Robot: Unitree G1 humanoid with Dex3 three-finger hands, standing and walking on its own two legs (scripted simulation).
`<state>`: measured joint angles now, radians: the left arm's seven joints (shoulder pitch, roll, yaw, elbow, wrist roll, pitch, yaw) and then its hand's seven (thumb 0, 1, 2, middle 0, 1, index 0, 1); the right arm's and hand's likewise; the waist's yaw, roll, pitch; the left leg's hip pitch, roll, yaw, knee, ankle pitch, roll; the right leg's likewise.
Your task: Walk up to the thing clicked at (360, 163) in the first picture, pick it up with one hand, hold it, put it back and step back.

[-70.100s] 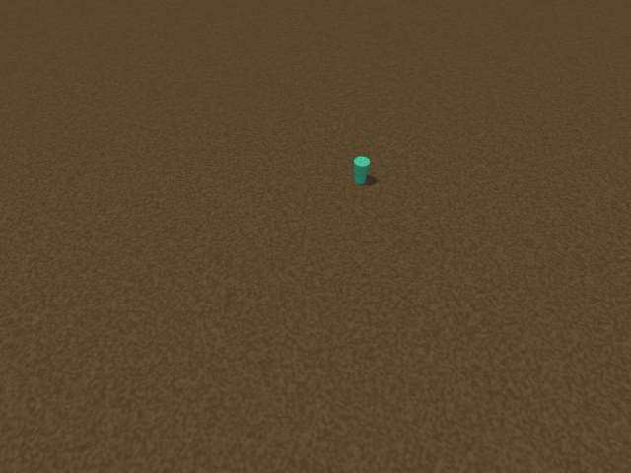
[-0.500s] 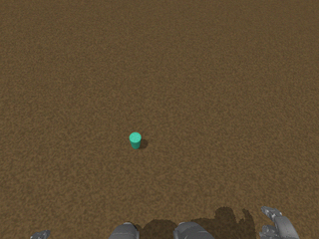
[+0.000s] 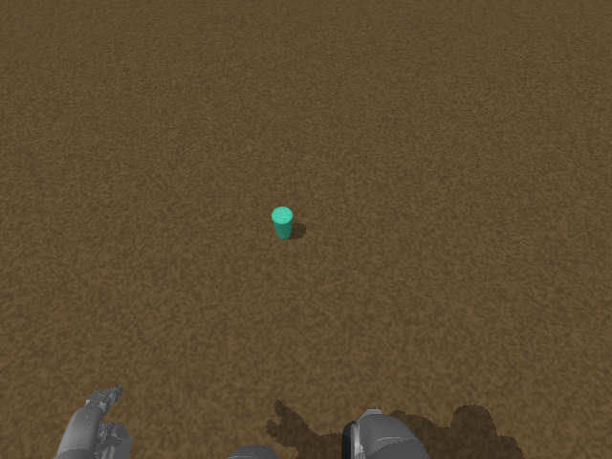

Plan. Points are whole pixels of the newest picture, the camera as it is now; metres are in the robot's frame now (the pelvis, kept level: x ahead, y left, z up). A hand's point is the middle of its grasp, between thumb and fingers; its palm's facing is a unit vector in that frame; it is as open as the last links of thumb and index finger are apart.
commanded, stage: step back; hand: left
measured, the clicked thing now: (283, 224) +0.88 +0.09 -0.69
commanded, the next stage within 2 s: stand in 1.50 s
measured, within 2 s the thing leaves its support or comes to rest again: neither
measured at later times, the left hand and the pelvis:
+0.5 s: hand out of the picture -0.11 +0.23 -0.13, palm faces -0.07 -0.91 -0.41, open 7.4 cm; pelvis -0.16 -0.04 +0.01, yaw -6 degrees
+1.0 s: hand out of the picture -0.08 +0.21 -0.13, palm faces -0.02 -0.91 -0.41, open 7.4 cm; pelvis -0.17 -0.06 +0.01, yaw -2 degrees
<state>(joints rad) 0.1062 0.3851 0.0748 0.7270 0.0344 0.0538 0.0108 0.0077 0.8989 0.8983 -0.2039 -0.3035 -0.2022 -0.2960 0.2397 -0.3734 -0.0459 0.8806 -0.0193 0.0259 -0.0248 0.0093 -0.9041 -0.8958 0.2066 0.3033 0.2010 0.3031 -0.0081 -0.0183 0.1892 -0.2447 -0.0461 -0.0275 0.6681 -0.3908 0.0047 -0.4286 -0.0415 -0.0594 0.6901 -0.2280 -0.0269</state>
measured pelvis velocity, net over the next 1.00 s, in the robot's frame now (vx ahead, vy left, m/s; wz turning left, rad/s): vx -0.17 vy -0.06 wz -0.03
